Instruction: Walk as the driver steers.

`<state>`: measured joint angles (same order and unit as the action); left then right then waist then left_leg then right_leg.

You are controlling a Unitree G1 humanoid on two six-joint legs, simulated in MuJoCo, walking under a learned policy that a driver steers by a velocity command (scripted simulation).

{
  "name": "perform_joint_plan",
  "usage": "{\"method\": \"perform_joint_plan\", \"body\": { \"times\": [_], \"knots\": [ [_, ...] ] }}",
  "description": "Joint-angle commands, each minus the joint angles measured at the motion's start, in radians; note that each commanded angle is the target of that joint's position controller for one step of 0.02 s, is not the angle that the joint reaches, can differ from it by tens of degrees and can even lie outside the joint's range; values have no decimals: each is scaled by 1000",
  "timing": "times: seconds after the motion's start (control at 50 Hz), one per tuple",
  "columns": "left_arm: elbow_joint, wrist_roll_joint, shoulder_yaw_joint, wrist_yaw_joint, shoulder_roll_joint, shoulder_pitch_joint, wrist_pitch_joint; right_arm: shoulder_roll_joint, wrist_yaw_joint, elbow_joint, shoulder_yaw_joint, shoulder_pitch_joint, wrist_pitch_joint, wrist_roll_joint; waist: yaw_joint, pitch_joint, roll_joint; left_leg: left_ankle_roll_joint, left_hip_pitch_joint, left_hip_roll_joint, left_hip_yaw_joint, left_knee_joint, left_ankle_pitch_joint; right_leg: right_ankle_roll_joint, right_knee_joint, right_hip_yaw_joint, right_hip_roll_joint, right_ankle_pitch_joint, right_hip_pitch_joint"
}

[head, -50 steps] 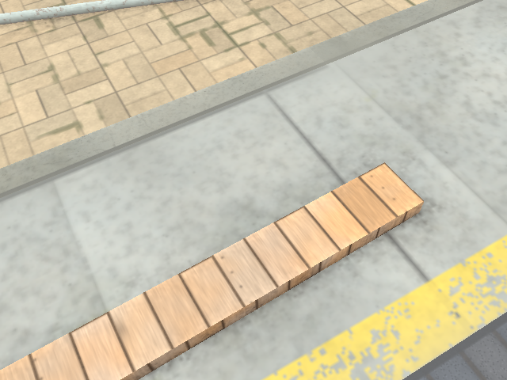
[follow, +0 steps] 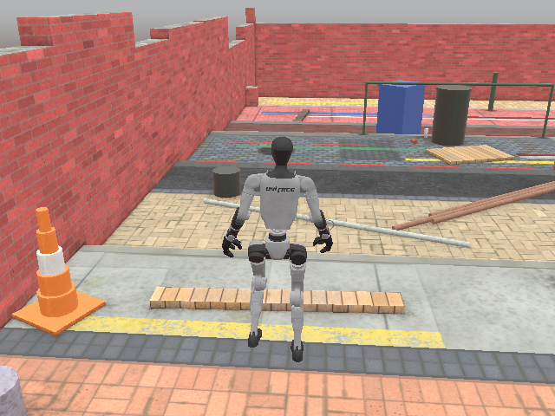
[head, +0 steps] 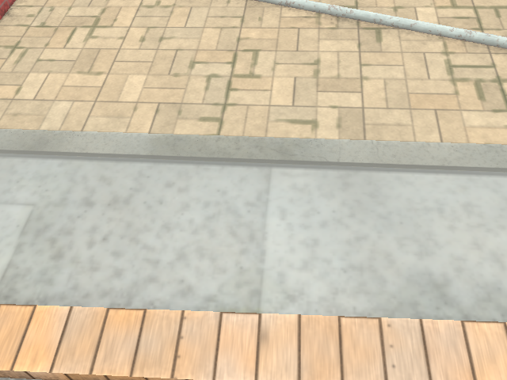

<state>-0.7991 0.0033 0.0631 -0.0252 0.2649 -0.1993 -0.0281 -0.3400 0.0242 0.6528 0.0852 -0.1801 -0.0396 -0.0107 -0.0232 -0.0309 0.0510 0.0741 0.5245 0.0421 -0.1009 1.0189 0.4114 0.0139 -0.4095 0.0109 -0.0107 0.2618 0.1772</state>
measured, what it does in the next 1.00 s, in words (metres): steps on the spot: left foot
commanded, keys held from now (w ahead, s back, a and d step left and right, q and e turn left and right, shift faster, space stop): no key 1.00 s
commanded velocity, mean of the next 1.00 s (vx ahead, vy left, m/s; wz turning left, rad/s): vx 0.02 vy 0.00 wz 0.07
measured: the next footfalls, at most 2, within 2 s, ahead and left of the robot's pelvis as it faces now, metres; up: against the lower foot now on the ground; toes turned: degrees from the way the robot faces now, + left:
left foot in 0.18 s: +0.09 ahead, +0.14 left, +0.00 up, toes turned +0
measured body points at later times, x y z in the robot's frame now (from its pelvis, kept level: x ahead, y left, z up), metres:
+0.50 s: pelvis +0.04 +0.04 -0.01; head +0.06 +0.05 +0.44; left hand +0.13 +0.33 -0.14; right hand +0.23 -0.20 -0.10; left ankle +0.05 +0.14 -0.74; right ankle -0.02 -0.12 -0.74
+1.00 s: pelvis +0.03 +0.03 -0.01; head +0.04 +0.04 +0.44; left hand +0.05 +0.30 -0.15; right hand +0.15 -0.22 -0.14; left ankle +0.05 +0.14 -0.74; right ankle -0.02 -0.12 -0.74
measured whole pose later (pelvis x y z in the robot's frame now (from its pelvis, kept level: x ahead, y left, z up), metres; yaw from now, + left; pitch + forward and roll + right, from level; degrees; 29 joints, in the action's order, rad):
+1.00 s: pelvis +0.03 +0.03 -0.01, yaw +2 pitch -2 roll +0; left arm -1.05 0.01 0.02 -0.04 0.25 -0.25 0.00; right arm -0.24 0.03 0.91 0.04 -0.15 -0.02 0.00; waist -0.02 -0.04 0.01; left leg -0.02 0.25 0.02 -0.03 0.51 0.24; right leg -0.05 -0.46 0.01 -0.06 0.33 0.11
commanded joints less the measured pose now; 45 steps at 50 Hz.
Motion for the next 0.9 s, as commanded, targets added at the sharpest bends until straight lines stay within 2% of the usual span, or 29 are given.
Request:
{"method": "perform_joint_plan", "body": {
  "times": [0.02, 0.04, 0.1, 0.14, 0.16, 0.18, 0.2, 0.22, 0.24, 0.28, 0.3, 0.32, 0.42, 0.56, 0.72, 0.9],
  "knots": [
    [55, -4, 33, -11, 168, 43, 3, -12, -10, -99, -7, 67, 15, 3, -4, 69, -208, 18, 8, -38, 46, -143, -44, 190, 85, -122, -209, -544, -112],
    [54, -6, 35, -8, 178, 46, 6, -3, -14, -104, -13, 79, 16, 6, -9, 74, -218, 13, -49, -45, 67, -212, -51, 189, 84, -109, -209, -546, -94],
    [39, -18, 38, 5, 207, 24, 12, -31, -18, -104, -6, 80, 14, 1, -19, 75, -227, -9, -161, -31, 115, -372, -93, 189, 57, -124, -227, -542, -84],
    [29, -34, 27, 11, 191, 37, 12, -30, -19, -81, -2, 30, 16, 4, 21, 73, -204, -51, -298, -13, 134, -597, -263, 153, 5, -120, -212, -476, -51],
    [10, -29, 15, 15, 164, -1, 4, -53, -13, -81, 3, 20, 16, 9, 28, 81, -169, -80, -411, -39, 88, -687, -396, 101, -22, -108, -190, -424, -4],
    [14, 8, -4, 21, 120, -21, -9, -109, -1, -87, 13, -18, 14, 18, 24, 161, -63, -115, -585, -173, -55, -643, -729, 27, -111, -56, -136, -272, 72],
    [10, 31, -24, 26, 61, -98, -19, -121, 5, -92, 4, 9, 10, 38, -35, 213, 122, -248, -625, -321, -189, -572, -930, -46, -168, -3, -69, 74, 146],
    [11, 23, -21, 20, 92, -41, -11, -34, -7, -82, -17, 23, 16, 34, 5, 214, 107, -307, -544, -317, -206, -588, -819, -73, -154, -36, -73, 168, 110],
    [18, 11, -16, 19, 117, -10, -4, -18, -17, -75, -24, 58, 24, 34, -5, 171, 88, -279, -503, -266, -168, -596, -708, -78, -124, -29, -69, 109, 99],
    [2, 14, -16, 11, 133, -10, 12, -42, -25, -69, -17, 91, 34, 28, -8, 124, 83, -200, -429, -185, -97, -592, -515, -74, -48, -24, -63, -61, 56],
    [-6, 12, -11, 10, 158, -21, 18, -49, -27, -68, -16, 97, 38, 25, -6, 92, 57, -179, -403, -157, -72, -589, -489, -70, -35, -24, -68, -109, 49],
    [-14, 8, -10, 10, 162, -15, 19, -46, -28, -60, -18, 77, 41, 27, 4, 80, 33, -166, -392, -139, -60, -580, -514, -66, -32, -18, -64, -135, 30],
    [-54, 5, -14, 4, 140, -20, 24, -30, -23, -27, -20, 66, 44, 21, 8, 103, -10, -167, -428, -130, -41, -549, -639, -66, -10, -14, -65, -168, -8],
    [-100, 5, -12, -9, 137, -15, 37, -27, -23, 23, -17, 80, 43, 22, 1, 70, -28, -159, -383, -115, -33, -582, -507, -68, 16, -8, -63, -122, -32],
    [-156, 3, -12, -17, 131, -28, 29, -28, -8, 101, -15, 66, 41, 20, 4, 39, -34, -141, -364, -93, -8, -595, -387, -64, 27, 0, -58, -76, -8],
    [-206, 2, -20, -19, 109, -61, 19, -23, 4, 185, -19, 53, 36, 16, 8, 13, -42, -127, -365, -75, 16, -590, -338, -59, 30, 7, -49, -44, 35]
  ]
}}
Velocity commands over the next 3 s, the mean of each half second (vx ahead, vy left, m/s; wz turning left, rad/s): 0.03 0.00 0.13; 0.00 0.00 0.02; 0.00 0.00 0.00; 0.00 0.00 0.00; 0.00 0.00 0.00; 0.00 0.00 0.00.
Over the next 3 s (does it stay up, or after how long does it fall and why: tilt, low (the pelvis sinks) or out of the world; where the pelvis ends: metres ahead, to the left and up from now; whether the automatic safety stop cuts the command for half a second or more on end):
stays up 0.02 0.00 -0.01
